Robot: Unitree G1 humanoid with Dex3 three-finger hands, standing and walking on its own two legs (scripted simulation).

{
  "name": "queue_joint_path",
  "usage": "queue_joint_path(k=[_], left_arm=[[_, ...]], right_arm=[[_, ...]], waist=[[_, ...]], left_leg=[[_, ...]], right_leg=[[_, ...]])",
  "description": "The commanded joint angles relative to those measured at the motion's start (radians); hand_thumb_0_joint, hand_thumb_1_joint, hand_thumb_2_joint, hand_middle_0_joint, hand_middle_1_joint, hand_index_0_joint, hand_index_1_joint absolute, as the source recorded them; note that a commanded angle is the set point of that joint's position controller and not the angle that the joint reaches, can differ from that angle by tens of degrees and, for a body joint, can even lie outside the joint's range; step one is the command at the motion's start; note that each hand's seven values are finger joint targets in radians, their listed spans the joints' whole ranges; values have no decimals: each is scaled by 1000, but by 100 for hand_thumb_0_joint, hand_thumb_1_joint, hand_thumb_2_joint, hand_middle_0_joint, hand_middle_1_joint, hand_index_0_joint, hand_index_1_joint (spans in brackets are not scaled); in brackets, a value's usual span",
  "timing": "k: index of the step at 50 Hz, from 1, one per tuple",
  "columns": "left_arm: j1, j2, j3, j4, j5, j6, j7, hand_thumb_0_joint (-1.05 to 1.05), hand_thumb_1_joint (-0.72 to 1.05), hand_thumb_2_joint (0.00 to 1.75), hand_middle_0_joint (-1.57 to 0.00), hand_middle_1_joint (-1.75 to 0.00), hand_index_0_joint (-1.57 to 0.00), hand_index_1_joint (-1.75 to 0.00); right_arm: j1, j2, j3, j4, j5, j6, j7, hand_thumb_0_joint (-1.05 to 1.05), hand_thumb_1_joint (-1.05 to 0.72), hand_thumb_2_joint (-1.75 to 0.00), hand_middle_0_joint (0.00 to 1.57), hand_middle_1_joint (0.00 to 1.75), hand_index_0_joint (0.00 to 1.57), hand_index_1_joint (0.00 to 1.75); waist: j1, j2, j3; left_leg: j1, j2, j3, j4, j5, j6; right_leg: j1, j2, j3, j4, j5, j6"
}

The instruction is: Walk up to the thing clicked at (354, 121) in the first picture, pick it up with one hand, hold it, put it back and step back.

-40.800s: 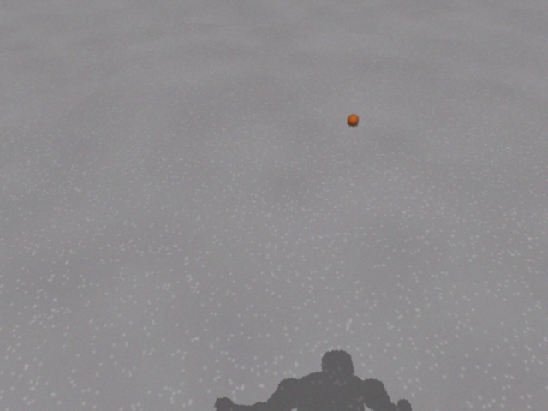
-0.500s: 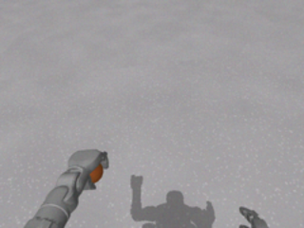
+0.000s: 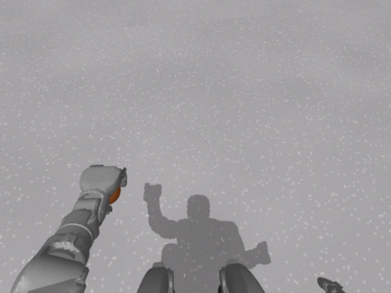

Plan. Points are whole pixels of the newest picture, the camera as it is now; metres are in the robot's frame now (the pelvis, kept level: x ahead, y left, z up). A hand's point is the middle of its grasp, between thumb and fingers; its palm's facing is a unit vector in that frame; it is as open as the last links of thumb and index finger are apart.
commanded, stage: crouch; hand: left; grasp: from above
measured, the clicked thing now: (105, 190) +0.39 +0.22 -0.11
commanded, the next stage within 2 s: lower in 1.60 s
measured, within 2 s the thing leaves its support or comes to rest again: neither
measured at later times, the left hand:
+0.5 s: hand (132, 205) +0.42 +0.21 -0.33, palm faces -0.45 +0.03 -0.89, open 8.6 cm
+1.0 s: hand (139, 207) +0.45 +0.20 -0.45, palm faces -0.46 +0.00 -0.89, open 8.6 cm
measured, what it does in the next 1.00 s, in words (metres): lowers itself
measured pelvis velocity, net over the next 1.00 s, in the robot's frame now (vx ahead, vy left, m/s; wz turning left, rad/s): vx -0.04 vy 0.00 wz -0.07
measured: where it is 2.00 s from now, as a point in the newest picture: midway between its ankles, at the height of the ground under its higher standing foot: outside the picture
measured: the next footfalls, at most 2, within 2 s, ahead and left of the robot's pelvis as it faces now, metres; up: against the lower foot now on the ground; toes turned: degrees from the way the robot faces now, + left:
none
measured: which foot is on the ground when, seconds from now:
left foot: down 0.00-1.00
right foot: down 0.00-1.00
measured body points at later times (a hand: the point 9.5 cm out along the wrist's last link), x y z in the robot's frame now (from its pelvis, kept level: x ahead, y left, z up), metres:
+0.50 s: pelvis -0.03 +0.01 -0.20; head +0.16 +0.02 +0.21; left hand +0.44 +0.20 -0.28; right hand +0.00 -0.26 -0.33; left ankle +0.05 +0.12 -0.65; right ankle +0.04 -0.13 -0.65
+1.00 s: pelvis -0.04 +0.00 -0.29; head +0.20 +0.03 +0.09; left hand +0.47 +0.20 -0.40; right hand -0.01 -0.28 -0.41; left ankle +0.05 +0.12 -0.65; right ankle +0.04 -0.13 -0.65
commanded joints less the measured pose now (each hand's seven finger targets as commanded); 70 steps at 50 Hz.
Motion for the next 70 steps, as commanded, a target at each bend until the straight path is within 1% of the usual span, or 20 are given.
queue_joint_path(k=[1, 5, 14, 15, 18, 24, 27, 29, 31, 36, 39, 40, 42, 45, 54, 56, 58, 59, 63, 70], left_arm=[[-440, 215, 81, -82, 2, 12, 74, 0, 51, 83, -81, -98, -87, -92], [-478, 232, 97, -90, -8, 28, 68, 0, 56, 85, -86, -98, -91, -92], [-572, 297, 143, -21, -8, 26, 48, 0, 52, 70, -81, -91, -88, -84], [-544, 288, 143, 32, 0, 26, 46, 0, 51, 73, -82, -90, -88, -83], [-643, 328, 153, -46, 11, 0, 50, 0, 53, 71, -84, -87, -91, -81], [-689, 362, 171, -15, 38, -16, 77, 0, 53, 73, -84, -87, -90, -81], [-712, 357, 171, -2, 34, -14, 86, 0, 52, 79, -84, -91, -90, -85], [-748, 380, 176, -16, 34, -13, 92, 0, 50, 79, -83, -90, -88, -84], [-741, 346, 167, 27, 30, -8, 88, 0, 54, 81, -85, -91, -90, -86], [-757, 408, 187, 40, 35, -9, 84, 0, 54, 83, -86, -90, -91, -85], [-771, 382, 176, 65, 34, -12, 74, 0, 56, 84, -88, -90, -93, -85], [-757, 377, 169, 83, 25, -13, 70, 0, 57, 81, -88, -90, -93, -85], [-780, 426, 192, 71, 33, -18, 71, 0, 57, 82, -88, -88, -93, -83], [-780, 414, 185, 111, 39, -30, 67, 0, 56, 80, -87, -88, -92, -83], [-818, 519, 222, 146, 55, -62, 81, 0, 53, 78, -84, -89, -89, -84], [-868, 523, 220, 136, 53, -69, 87, 0, 51, 79, -82, -90, -88, -84], [-820, 513, 209, 198, 49, -70, 85, 0, 52, 78, -82, -91, -88, -85], [-863, 548, 224, 159, 55, -75, 88, 0, 49, 78, -81, -89, -86, -84], [-863, 546, 217, 167, 64, -71, 91, 0, 52, 83, -83, -92, -88, -87], [-887, 541, 202, 222, 68, -62, 91, 0, 53, 84, -84, -92, -88, -87]], right_arm=[[96, -135, -49, -70, -15, -39, -10, 0, -91, -90, 20, 30, 20, 30], [115, -141, -57, -72, -23, -43, -15, 0, -91, -90, 20, 30, 20, 30], [123, -142, -44, -56, -47, -51, -9, 0, -90, -90, 20, 30, 20, 30], [128, -148, -43, -48, -50, -54, -6, 0, -90, -90, 20, 30, 20, 30], [133, -146, -37, -46, -55, -63, 2, 0, -91, -90, 20, 30, 20, 30], [140, -158, -25, -24, -73, -75, 26, 0, -91, -90, 20, 30, 20, 30], [145, -160, -17, -12, -83, -80, 39, 0, -91, -90, 20, 30, 20, 30], [140, -157, -10, -6, -84, -79, 43, 0, -91, -90, 20, 30, 20, 30], [142, -163, -10, 0, -91, -81, 50, 0, -91, -90, 20, 30, 20, 30], [136, -167, -2, -3, -96, -74, 63, 0, -91, -90, 20, 30, 20, 30], [145, -172, -2, 0, -100, -70, 71, 0, -91, -90, 20, 30, 20, 30], [138, -166, 2, -2, -100, -68, 75, 0, -91, -90, 20, 30, 20, 30], [143, -177, 1, 3, -100, -67, 77, 0, -91, -90, 20, 30, 20, 30], [143, -175, 8, 2, -106, -63, 83, 0, -91, -90, 20, 30, 20, 30], [146, -192, 41, 5, -120, -60, 94, 0, -91, -90, 20, 30, 20, 30], [154, -199, 47, 10, -123, -61, 93, 0, -91, -90, 20, 30, 20, 30], [147, -194, 57, 6, -128, -63, 98, 0, -91, -90, 20, 30, 20, 30], [158, -206, 60, 17, -126, -62, 95, 0, -91, -90, 20, 30, 20, 30], [160, -212, 68, 10, -125, -59, 97, 0, -91, -90, 20, 30, 20, 30], [160, -229, 89, 15, -126, -60, 98, 0, -91, -90, 20, 30, 20, 30]], waist=[[-36, 44, -460], [-51, 72, -586], [-91, 83, -604], [-99, 70, -590], [-108, 135, -690], [-127, 181, -714], [-143, 191, -731], [-135, 221, -765], [-154, 222, -736], [-148, 252, -746], [-173, 245, -729], [-168, 228, -721], [-163, 245, -720], [-177, 228, -685], [-175, 243, -679], [-194, 232, -682], [-200, 210, -630], [-187, 233, -648], [-191, 269, -697], [-214, 273, -606]], left_leg=[[19, -34, 32, 64, 90, 22], [-67, -28, 17, 172, 69, 23], [-310, -23, -28, 352, -92, 23], [-341, -23, -30, 382, -97, 26], [-346, -25, -23, 463, -54, 27], [-397, -20, -43, 558, -72, 19], [-450, -22, -26, 622, -48, 24], [-459, -24, -18, 649, -36, 23], [-468, -18, -32, 673, -27, 21], [-530, -20, -16, 734, -4, 23], [-544, -16, -20, 773, 11, 25], [-573, -15, -14, 790, 12, 28], [-584, -13, -19, 804, 8, 25], [-628, -14, -15, 832, -20, 28], [-714, -11, -8, 908, -57, 33], [-740, -10, -10, 931, -71, 38], [-790, -11, -10, 942, -88, 40], [-789, -11, -9, 942, -84, 38], [-740, -8, -19, 964, -45, 33], [-793, -5, -36, 977, -87, 32]], right_leg=[[-36, 20, -27, 22, 121, -46], [-137, 20, -40, 145, 102, -52], [-414, 23, -70, 360, -51, -64], [-454, 21, -72, 380, -52, -61], [-511, 23, -75, 448, -23, -63], [-665, 22, -97, 552, -48, -65], [-670, 21, -99, 588, -14, -59], [-681, 24, -100, 615, -5, -62], [-728, 19, -109, 650, 2, -60], [-731, 26, -111, 707, 31, -61], [-764, 28, -117, 736, 44, -59], [-750, 35, -118, 747, 52, -58], [-782, 31, -119, 770, 45, -59], [-801, 38, -123, 787, 24, -58], [-816, 48, -135, 846, -10, -54], [-820, 52, -139, 849, -16, -50], [-813, 57, -140, 856, -31, -49], [-824, 55, -143, 865, -28, -50], [-832, 59, -158, 898, 12, -52], [-910, 60, -180, 930, -21, -57]])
